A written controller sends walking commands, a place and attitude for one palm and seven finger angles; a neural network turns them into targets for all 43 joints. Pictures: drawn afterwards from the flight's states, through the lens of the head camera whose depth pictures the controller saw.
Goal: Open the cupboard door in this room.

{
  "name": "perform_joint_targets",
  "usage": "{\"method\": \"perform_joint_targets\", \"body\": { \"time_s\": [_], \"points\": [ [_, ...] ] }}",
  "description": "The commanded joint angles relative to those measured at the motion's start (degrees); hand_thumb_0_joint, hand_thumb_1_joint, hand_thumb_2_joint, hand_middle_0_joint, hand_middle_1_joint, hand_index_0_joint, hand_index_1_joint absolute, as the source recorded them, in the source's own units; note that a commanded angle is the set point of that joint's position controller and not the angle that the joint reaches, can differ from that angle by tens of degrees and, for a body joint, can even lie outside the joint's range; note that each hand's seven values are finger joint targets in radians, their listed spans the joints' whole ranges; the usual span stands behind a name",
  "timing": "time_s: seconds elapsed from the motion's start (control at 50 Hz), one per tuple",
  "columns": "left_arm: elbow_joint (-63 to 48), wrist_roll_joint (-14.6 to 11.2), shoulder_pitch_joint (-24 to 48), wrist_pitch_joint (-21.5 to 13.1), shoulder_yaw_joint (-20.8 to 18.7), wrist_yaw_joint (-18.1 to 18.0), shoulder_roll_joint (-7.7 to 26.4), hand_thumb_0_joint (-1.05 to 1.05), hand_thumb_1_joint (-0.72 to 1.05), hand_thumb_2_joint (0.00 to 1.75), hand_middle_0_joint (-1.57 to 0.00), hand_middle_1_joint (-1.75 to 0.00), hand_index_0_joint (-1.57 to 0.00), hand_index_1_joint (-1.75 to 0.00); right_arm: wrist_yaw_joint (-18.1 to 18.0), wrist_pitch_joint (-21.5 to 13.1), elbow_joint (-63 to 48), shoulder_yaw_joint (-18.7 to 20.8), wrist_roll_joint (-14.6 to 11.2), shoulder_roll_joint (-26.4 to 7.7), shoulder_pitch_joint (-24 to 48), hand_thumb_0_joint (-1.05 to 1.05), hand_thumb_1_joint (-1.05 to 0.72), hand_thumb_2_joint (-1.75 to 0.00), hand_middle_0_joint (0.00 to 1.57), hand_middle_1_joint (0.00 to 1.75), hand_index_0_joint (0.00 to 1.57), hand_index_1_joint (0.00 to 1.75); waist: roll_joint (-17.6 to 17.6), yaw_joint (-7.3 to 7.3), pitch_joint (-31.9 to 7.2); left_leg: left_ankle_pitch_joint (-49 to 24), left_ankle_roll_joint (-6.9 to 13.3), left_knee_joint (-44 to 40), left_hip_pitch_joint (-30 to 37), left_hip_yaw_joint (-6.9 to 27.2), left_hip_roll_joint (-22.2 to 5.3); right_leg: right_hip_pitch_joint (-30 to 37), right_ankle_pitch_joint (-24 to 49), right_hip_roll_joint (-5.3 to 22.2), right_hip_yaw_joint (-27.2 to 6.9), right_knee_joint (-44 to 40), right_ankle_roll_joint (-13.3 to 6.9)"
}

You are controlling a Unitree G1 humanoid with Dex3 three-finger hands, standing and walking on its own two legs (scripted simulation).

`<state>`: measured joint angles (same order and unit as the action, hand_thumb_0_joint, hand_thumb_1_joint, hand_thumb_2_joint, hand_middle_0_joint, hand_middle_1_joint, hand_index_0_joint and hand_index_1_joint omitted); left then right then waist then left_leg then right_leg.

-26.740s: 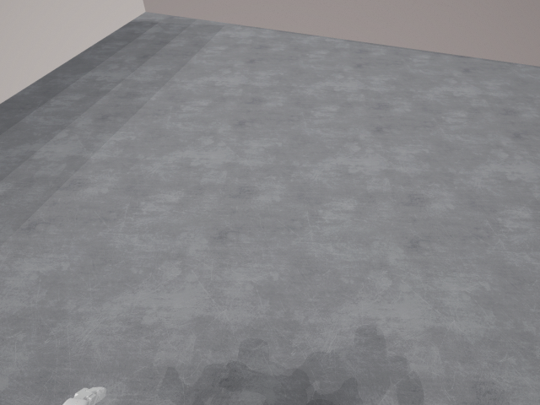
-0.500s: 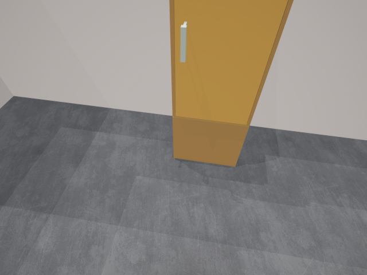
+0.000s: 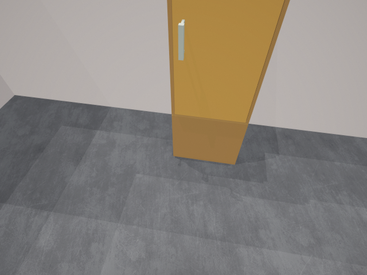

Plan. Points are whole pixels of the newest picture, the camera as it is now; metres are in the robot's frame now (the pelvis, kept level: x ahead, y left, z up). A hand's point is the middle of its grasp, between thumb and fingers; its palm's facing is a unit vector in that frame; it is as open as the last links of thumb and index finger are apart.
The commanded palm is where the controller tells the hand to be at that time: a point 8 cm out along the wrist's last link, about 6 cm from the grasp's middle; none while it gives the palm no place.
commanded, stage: take the last steps up to it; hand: left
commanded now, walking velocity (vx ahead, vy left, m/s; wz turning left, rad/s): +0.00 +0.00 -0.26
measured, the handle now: (182, 40) +0.91 +0.06 +0.07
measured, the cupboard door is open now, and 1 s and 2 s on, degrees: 0 0 0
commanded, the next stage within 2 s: come to a stop and stand still in 0.94 s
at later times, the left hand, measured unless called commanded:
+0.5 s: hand out of the picture +0.05 +0.13 -0.18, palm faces +0.03 -0.98 -0.21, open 7.3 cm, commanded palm none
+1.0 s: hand (138, 235) +0.25 +0.15 -0.19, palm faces -0.04 -0.98 -0.18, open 7.4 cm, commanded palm none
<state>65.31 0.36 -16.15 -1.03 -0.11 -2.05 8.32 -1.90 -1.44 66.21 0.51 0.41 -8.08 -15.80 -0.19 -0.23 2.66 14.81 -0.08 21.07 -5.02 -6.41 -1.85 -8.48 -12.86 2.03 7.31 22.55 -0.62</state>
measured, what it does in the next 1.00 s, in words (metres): walks ahead: left foot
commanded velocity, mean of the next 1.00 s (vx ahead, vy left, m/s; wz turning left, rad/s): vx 0.25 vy -0.02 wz -0.08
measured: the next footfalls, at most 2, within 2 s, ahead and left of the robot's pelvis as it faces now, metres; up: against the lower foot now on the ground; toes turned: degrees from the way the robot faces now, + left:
left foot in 0.84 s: +0.34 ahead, +0.06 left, +0.00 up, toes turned +2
right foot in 1.20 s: +0.41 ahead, -0.20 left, +0.00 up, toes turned -13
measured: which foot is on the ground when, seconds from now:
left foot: down 0.00-0.38, up 0.40-0.82, down 0.84-1.00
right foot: down 0.00-0.86, up 0.88-1.00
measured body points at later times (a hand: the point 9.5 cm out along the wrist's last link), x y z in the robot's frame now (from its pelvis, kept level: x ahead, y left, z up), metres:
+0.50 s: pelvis +0.06 -0.04 -0.01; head +0.08 -0.06 +0.44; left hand +0.05 +0.18 -0.16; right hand +0.01 -0.26 -0.18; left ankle +0.00 +0.10 -0.68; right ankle +0.02 -0.10 -0.74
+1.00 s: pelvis +0.26 -0.03 -0.02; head +0.30 -0.03 +0.43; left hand +0.26 +0.20 -0.18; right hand +0.32 -0.26 -0.16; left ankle +0.30 +0.06 -0.74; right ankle +0.17 -0.13 -0.66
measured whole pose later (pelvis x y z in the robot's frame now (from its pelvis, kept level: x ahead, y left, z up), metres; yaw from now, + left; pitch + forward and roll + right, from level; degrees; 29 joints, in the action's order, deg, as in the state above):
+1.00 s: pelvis +0.26 -0.03 -0.02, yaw -7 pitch -1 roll +1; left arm 63.5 0.8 -17.2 -2.0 -2.9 -0.8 8.9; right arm -1.5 -5.0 58.9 3.3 0.5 -7.9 -7.6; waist 2.0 -1.6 6.1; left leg 13.8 3.0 31.5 -17.2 -9.9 -0.8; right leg -25.0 -23.9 3.9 2.0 69.5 -0.7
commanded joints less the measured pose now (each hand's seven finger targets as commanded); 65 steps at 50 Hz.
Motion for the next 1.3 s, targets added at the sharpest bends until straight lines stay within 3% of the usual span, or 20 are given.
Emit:
{"method": "perform_joint_targets", "body": {
  "time_s": [0.0, 0.14, 0.24, 0.32, 0.34, 0.36, 0.38, 0.4, 0.46, 0.72, 0.78, 0.8, 0.82, 0.84, 0.86, 0.98, 1.14, 1.2, 1.24, 1.28],
  "points": [
    [-1.29, 0.21, -3.42, 0.13, -1.17, -0.12, 4.94, 0.0, 0.9, 0.9, -0.2, -0.3, -0.2, -0.3, -0.64, 0.07, -1.2, 0.97, 0.08, -4.16, -4.26, 0.0, -0.9, -0.9, 0.2, 0.3, 0.2, 0.3, 0.12, 0.09, 2.25, -8.45, 0.64, -2.41, -2.92, 4.14, -5.99, -1.86, 10.82, 5.93, -7.23, -2.59, -0.69],
    [-2.08, 0.58, -2.28, 0.64, -2.24, 0.85, 5.48, 0.0, 0.9, 0.9, -0.2, -0.3, -0.2, -0.3, -0.34, 0.28, -1.89, 1.87, 0.59, -5.32, -4.87, 0.0, -0.9, -0.9, 0.2, 0.3, 0.2, 0.3, -0.24, 0.45, 1.55, 9.23, 1.28, -2.45, -3.75, 4.45, -7.03, -5.98, -8.37, 3.65, -8.47, -0.64, -1.57],
    [-4.88, 1.5, -0.2, 0.87, -2.5, 2.51, 2.65, 0.0, 0.9, 0.9, -0.2, -0.3, -0.2, -0.3, -0.19, 0.11, -2.67, 3.83, 0.94, -9.13, -6.97, 0.0, -0.9, -0.9, 0.2, 0.3, 0.2, 0.3, -10.1, 1.53, 7.83, 23.89, 8.34, -11.41, -3.22, 16.26, -18.04, -19.27, -11.27, -0.13, -1.19, 19.31, -0.67],
    [-4.44, 1.41, -3.93, -0.44, -2.9, 3.13, 1.65, 0.0, 0.9, 0.9, -0.2, -0.3, -0.2, -0.3, 0.13, -0.53, -3.31, 3.51, 1.27, -8.46, -4.68, 0.0, -0.9, -0.9, 0.2, 0.3, 0.2, 0.3, -4.05, -1.55, 5.15, 11.39, 6.08, -2.8, -8.23, 7.73, -14.99, -7.4, -7.71, 0.94, 0.44, 8.76, -0.31],
    [-2.42, 1.37, -9.42, -1.0, -3.28, 2.81, 3.32, 0.0, 0.9, 0.9, -0.2, -0.3, -0.2, -0.3, 0.23, -0.72, -4.04, 3.28, 0.99, -7.0, -3.3, 0.0, -0.9, -0.9, 0.2, 0.3, 0.2, 0.3, 2.5, -4.08, 2.68, 9.02, 3.69, 7.23, -13.85, 3.1, -10.27, 2.24, -5.15, 2.41, -3.51, 2.34, -1.44],
    [-0.22, 1.42, -16.45, -1.75, -4.31, 1.98, 8.88, 0.0, 0.9, 0.9, -0.2, -0.3, -0.2, -0.3, 0.55, -1.04, -6.26, 2.39, 0.26, -3.4, -1.66, 0.0, -0.9, -0.9, 0.2, 0.3, 0.2, 0.3, 17.89, -6.3, 1.8, 12.27, 0.53, 23.49, -27.2, -4.43, -2.86, 12.04, -5.31, 13.85, -21.45, -4.83, -5.91],
    [1.41, 0.33, -21.25, -2.08, -4.79, 1.22, 11.35, 0.0, 0.9, 0.9, -0.2, -0.3, -0.2, -0.3, 1.05, -0.77, -8.38, 2.24, 0.39, -4.72, 3.58, 0.0, -0.9, -0.9, 0.2, 0.3, 0.2, 0.3, 19.46, -8.51, 2.2, 20.17, 0.13, 35.74, -32.18, -0.53, -1.44, 11.18, -2.67, 20.77, -33.78, -11.37, -9.89],
    [1.31, 0.43, -20.04, -2.12, -4.42, 0.89, 10.2, 0.0, 0.9, 0.9, -0.2, -0.3, -0.2, -0.3, 1.22, -0.64, -8.91, 2.87, 0.47, -5.15, 5.74, 0.0, -0.9, -0.9, 0.2, 0.3, 0.2, 0.3, 13.4, -7.38, 4.85, 17.06, 0.46, 42.59, -34.61, 3.68, -2.72, 8.4, -3.32, 21.4, -34.52, -12.35, -11.94],
    [-0.85, 0.77, -12.87, -2.64, -3.46, 0.65, 5.84, 0.0, 0.9, 0.9, -0.2, -0.3, -0.2, -0.3, 1.89, -0.74, -7.2, 3.25, 0.9, -3.49, 4.8, 0.0, -0.9, -0.9, 0.2, 0.3, 0.2, 0.3, 1.21, -3.2, 6.18, 5.96, -0.15, 45.57, -35.19, 4.72, -5.92, 4.99, -0.68, 17.55, -22.97, -10.97, -10.77],
    [1.63, 0.89, -14.88, -3.57, -2.47, 0.1, 5.22, 0.0, 0.9, 0.9, -0.2, -0.3, -0.2, -0.3, 3.2, -0.97, -11.51, 1.97, 0.43, -2.12, 15.84, 0.0, -0.9, -0.9, 0.2, 0.3, 0.2, 0.3, 7.79, -2.51, 5.71, -3.97, 0.51, 19.8, -24.45, -2.34, -1.15, 8.12, 36.11, 11.18, -7.29, -7.5, -7.05],
    [0.88, 0.51, -11.67, -3.64, -2.92, 0.08, 7.45, 0.0, 0.9, 0.9, -0.2, -0.3, -0.2, -0.3, 1.96, -1.81, -7.44, 2.89, 1.05, -5.04, 1.46, 0.0, -0.9, -0.9, 0.2, 0.3, 0.2, 0.3, 6.35, 4.52, -2.92, -8.29, 2.78, 10.06, -5.13, -3.57, 2.33, 6.68, 45.58, 9.04, -3.96, 10.57, -4.74],
    [0.21, 0.13, -11.7, -3.69, -3.03, 0.29, 7.03, 0.0, 0.9, 0.9, -0.2, -0.3, -0.2, -0.3, 1.37, -2.06, -5.16, 3.77, 1.36, -8.43, -7.11, 0.0, -0.9, -0.9, 0.2, 0.3, 0.2, 0.3, 2.94, 7.61, -9.0, -15.96, 4.91, 9.23, 9.35, 2.14, -3.11, -1.78, 34.16, 6.97, -2.97, 22.34, -3.08],
    [-0.67, -0.63, -15.11, -3.66, -2.62, 0.81, 3.44, 0.0, 0.9, 0.9, -0.2, -0.3, -0.2, -0.3, 0.79, -2.35, -3.78, 5.14, 1.93, -14.32, -12.62, 0.0, -0.9, -0.9, 0.2, 0.3, 0.2, 0.3, -10.06, 7.55, -15.79, -27.1, 12.3, 7.83, 22.44, 23.46, -20.02, -16.86, -1.2, -0.8, -0.62, 41.01, -0.92],
    [-2.84, -0.26, -12.05, -3.91, -2.29, 0.87, 3.34, 0.0, 0.9, 0.9, -0.2, -0.3, -0.2, -0.3, 0.9, -1.44, -3.9, 5.25, 0.56, -16.18, -13.68, 0.0, -0.9, -0.9, 0.2, 0.3, 0.2, 0.3, -9.13, 6.68, -13.99, -31.23, 16.0, 1.61, 15.8, 29.25, -24.93, -19.35, -21.09, -2.18, -4.45, 52.39, -1.79],
    [-3.22, -0.2, -9.5, -3.47, -2.33, 0.62, 2.46, 0.0, 0.9, 0.9, -0.2, -0.3, -0.2, -0.3, 0.45, -1.98, -4.32, 4.96, 0.35, -14.46, -9.29, 0.0, -0.9, -0.9, 0.2, 0.3, 0.2, 0.3, -8.88, 5.32, -10.53, -28.39, 16.1, -0.85, 11.77, 28.72, -25.29, -24.65, -18.12, 0.2, -7.79, 56.1, -1.37],
    [-3.84, 1.22, -8.55, -0.08, -3.32, 1.87, 0.24, 0.0, 0.9, 0.9, -0.2, -0.3, -0.2, -0.3, 0.55, -3.22, -7.36, 3.39, 0.83, -5.42, 1.37, 0.0, -0.9, -0.9, 0.2, 0.3, 0.2, 0.3, -4.16, -2.01, -1.41, -18.0, 10.57, -7.07, -11.26, 8.08, -14.8, -17.77, -7.0, 5.7, -6.25, 41.61, 1.36],
    [-6.41, 1.11, -3.31, 0.07, -2.74, 1.11, 6.01, 0.0, 0.9, 0.9, -0.2, -0.3, -0.2, -0.3, 0.19, -1.27, -6.45, 3.56, 0.43, -9.17, 3.07, 0.0, -0.9, -0.9, 0.2, 0.3, 0.2, 0.3, -3.9, -3.07, -2.13, -25.38, 4.1, 5.0, -8.49, 3.17, -9.52, -2.27, 10.56, 3.03, -2.44, 4.7, 2.29],
    [-7.19, 1.0, -2.0, -0.01, -3.68, 0.46, 13.83, 0.0, 0.9, 0.9, -0.2, -0.3, -0.2, -0.3, 0.6, 1.31, -5.72, 3.49, -0.29, -4.84, -3.19, 0.0, -0.9, -0.9, 0.2, 0.3, 0.2, 0.3, 9.04, -0.75, -4.15, 11.77, -1.56, 20.08, -13.72, -0.57, 0.37, 1.97, 44.77, 20.53, -16.45, 2.06, -7.37],
    [-7.52, 0.81, -0.85, 0.35, -4.5, -0.15, 14.8, 0.0, 0.9, 0.9, -0.2, -0.3, -0.2, -0.3, 0.04, 3.1, -6.42, 3.86, -0.22, -6.53, -1.66, 0.0, -0.9, -0.9, 0.2, 0.3, 0.2, 0.3, 15.23, -2.42, -6.07, 21.99, -1.58, 35.52, -15.67, 4.58, 0.43, 0.96, 50.74, 23.68, -20.69, 0.35, -12.47],
    [-9.06, 1.11, 2.59, 1.01, -4.93, -0.77, 14.29, 0.0, 0.9, 0.9, -0.2, -0.3, -0.2, -0.3, 0.12, 3.34, -6.75, 3.98, -0.18, -6.79, -0.31, 0.0, -0.9, -0.9, 0.2, 0.3, 0.2, 0.3, 7.75, -2.18, -6.43, 19.07, -1.73, 43.79, -20.3, 7.87, 0.58, 3.26, 48.59, 22.33, -17.69, 2.41, -12.87]
  ]
}}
